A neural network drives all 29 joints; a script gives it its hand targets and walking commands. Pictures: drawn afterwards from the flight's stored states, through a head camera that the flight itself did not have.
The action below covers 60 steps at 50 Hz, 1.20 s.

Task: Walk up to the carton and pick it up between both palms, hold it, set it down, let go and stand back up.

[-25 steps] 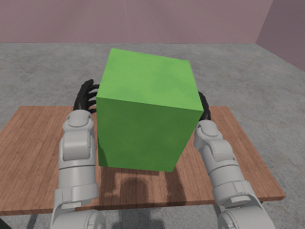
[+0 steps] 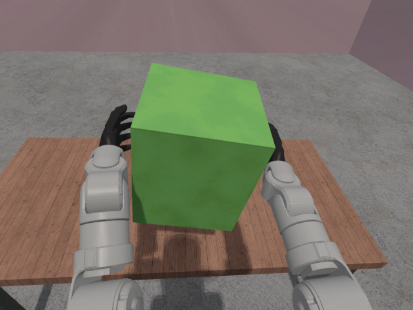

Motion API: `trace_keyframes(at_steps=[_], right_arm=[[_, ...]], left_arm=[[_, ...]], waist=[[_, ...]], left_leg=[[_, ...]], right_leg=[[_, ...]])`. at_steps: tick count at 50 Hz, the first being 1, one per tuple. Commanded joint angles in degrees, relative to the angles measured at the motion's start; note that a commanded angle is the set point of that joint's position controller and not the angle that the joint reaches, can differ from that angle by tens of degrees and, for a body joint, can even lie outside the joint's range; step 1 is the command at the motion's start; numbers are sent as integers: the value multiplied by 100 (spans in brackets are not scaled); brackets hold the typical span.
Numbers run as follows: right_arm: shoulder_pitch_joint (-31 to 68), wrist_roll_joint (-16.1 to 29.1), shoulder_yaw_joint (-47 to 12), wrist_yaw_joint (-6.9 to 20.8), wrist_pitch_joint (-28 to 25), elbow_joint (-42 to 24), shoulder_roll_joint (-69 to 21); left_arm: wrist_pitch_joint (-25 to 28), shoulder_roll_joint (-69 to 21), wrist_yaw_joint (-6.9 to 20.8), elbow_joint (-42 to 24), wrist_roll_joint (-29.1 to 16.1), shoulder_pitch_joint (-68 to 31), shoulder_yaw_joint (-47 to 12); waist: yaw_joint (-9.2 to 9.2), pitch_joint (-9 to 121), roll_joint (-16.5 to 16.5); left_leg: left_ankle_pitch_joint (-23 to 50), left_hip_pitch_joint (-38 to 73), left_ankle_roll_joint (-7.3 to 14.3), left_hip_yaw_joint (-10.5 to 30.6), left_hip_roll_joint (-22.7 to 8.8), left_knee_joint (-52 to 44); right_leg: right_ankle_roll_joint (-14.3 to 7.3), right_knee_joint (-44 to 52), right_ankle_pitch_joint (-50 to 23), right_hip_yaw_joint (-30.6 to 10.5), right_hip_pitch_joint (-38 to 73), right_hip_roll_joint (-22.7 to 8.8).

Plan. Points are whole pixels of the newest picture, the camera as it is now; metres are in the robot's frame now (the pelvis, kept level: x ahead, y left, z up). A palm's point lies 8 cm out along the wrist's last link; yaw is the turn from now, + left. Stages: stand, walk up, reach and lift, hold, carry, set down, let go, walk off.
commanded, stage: hold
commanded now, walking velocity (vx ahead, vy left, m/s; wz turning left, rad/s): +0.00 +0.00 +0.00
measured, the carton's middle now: (194, 152) +0.41 +0.01 +0.15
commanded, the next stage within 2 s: none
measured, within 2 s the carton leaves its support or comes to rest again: neither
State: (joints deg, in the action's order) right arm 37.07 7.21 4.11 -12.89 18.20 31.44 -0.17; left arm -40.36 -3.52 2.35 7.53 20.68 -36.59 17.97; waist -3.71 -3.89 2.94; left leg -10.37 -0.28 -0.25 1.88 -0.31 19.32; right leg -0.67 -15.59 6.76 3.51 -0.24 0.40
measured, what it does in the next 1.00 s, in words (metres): stands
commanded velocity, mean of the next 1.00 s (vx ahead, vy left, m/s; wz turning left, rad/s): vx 0.00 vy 0.00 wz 0.00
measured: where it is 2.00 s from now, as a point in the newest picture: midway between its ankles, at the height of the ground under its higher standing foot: outside the picture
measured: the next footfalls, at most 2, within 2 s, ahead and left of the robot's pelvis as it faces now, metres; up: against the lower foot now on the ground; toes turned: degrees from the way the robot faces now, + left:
none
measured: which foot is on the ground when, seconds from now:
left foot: down 0.00-1.00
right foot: down 0.00-1.00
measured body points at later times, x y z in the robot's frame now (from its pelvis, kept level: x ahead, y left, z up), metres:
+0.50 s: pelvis +0.00 +0.00 +0.00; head -0.03 +0.02 +0.45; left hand +0.37 +0.16 +0.19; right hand +0.37 -0.14 +0.16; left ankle +0.01 +0.12 -0.75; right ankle +0.03 -0.11 -0.75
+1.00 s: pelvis +0.00 +0.00 +0.00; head -0.04 +0.02 +0.45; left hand +0.37 +0.15 +0.20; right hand +0.37 -0.15 +0.17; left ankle +0.01 +0.12 -0.75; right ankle +0.03 -0.11 -0.75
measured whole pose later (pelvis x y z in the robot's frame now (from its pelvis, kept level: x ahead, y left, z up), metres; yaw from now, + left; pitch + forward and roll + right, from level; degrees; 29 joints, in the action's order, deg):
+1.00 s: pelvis +0.00 +0.00 +0.00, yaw +1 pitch -9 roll -1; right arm 34.3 10.4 1.0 -14.5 17.7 26.4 1.0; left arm -39.9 -4.2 1.7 2.3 19.1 -33.0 16.8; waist -4.6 -3.6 2.4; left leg -11.4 -0.3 -0.5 2.5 -0.8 20.8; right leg -0.7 -15.1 6.9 4.1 0.8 0.9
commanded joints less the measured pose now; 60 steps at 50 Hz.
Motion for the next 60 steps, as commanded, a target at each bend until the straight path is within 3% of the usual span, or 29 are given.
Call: trace_keyframes(at_steps=[1, 5, 11, 14, 23, 33, 36, 41, 44, 52, 56, 60], right_arm=[[4684, 661, -2502, 714, -771, -2550, -3150], [4507, 786, -2770, 606, -749, -2852, -3115], [4066, 558, -2460, 621, -506, -2212, -2970], [4118, 457, -2322, 669, -501, -2060, -2965], [4609, 643, -2541, 673, -744, -2708, -3092], [4345, 355, -2194, 756, -598, -1915, -2962], [4496, 407, -2253, 745, -669, -2072, -3030], [4517, 718, -2645, 612, -739, -2609, -3144], [4377, 798, -2802, 533, -716, -2851, -3142], [4126, 462, -2358, 642, -521, -2191, -2955], [4367, 366, -2200, 732, -597, -2087, -2982], [4685, 425, -2297, 748, -743, -2355, -3090]], left_arm=[[442, -3185, 666, -897, -1184, -3367, -3211], [480, -3172, 561, -1026, -1256, -3120, -3380], [275, -2884, 697, -499, -944, -2843, -2887], [240, -2871, 802, -456, -848, -2939, -2743], [440, -3227, 606, -930, -1209, -3288, -3370], [312, -2945, 720, -237, -888, -3118, -2754], [317, -2979, 753, -346, -897, -3153, -2725], [404, -3049, 696, -883, -1102, -3092, -3046], [419, -3015, 647, -1032, -1162, -2982, -3204], [266, -2899, 743, -527, -915, -3002, -2878], [274, -2960, 780, -460, -900, -3206, -2806], [372, -3078, 716, -553, -1029, -3389, -2943]], waist=[[-127, 3248, -513], [-130, 3390, -424], [-67, 2169, -262], [-42, 2010, -342], [-165, 3101, -519], [-13, 2092, -342], [-10, 2334, -352], [-75, 3149, -352], [-122, 3269, -379], [-83, 2064, -373], [-65, 2070, -451], [-58, 2648, -387]], left_leg=[[2099, 470, -212, -277, 289, 150], [2403, 538, -249, -189, 289, 309], [1145, 48, -79, -303, 261, -173], [977, 7, -64, -371, 242, -272], [2010, 521, -241, -217, 230, 120], [774, -85, -51, -371, 226, -319], [1038, 30, -41, -383, 247, -229], [2165, 441, -157, -292, 317, 175], [2324, 480, -191, -240, 320, 253], [921, 16, -84, -355, 234, -249], [801, -2, -70, -391, 214, -305], [1193, 197, -82, -344, 243, -141]], right_leg=[[212, -106, -1275, 199, 1070, 308], [295, -136, -1716, 202, 1116, 341], [263, 97, -656, 136, 886, 208], [213, 113, -432, 146, 922, 202], [178, -42, -1022, 210, 920, 325], [179, 108, -123, 155, 824, 207], [201, 65, -438, 161, 966, 209], [302, -119, -1726, 173, 1297, 296], [346, -156, -1966, 163, 1317, 290], [217, 114, -314, 173, 808, 194], [152, 109, -105, 179, 811, 199], [174, 40, -459, 181, 868, 238]])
